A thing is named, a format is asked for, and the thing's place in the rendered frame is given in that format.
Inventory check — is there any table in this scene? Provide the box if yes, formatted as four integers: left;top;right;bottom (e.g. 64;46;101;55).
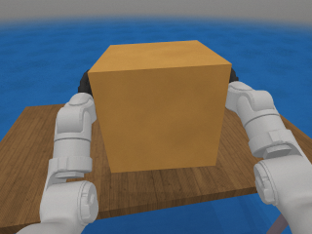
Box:
0;103;312;234

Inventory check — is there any left robot forearm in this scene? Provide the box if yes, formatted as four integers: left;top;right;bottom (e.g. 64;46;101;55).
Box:
39;93;97;221

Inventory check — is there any carton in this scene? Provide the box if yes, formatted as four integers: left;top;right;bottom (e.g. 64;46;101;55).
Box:
87;40;232;174

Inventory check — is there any robot left upper arm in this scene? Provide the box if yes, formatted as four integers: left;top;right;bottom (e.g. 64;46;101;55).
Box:
16;180;98;234

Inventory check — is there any robot right upper arm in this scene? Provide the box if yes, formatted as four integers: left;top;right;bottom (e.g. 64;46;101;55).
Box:
253;154;312;234

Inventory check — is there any right robot forearm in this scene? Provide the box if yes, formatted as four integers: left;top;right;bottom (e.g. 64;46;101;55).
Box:
225;81;312;169

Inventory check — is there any right robot hand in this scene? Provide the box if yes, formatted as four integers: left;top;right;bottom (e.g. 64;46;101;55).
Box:
229;68;239;83

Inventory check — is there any left robot hand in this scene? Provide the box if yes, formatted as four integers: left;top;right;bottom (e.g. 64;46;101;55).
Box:
78;69;93;97

